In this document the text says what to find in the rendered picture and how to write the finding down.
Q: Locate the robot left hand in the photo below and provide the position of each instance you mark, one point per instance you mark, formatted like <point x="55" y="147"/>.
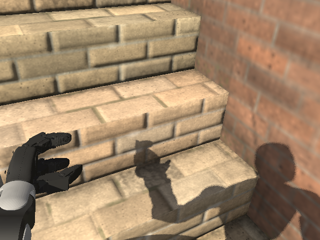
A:
<point x="41" y="173"/>

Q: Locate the left robot forearm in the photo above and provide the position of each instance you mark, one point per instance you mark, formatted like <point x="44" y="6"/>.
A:
<point x="17" y="210"/>

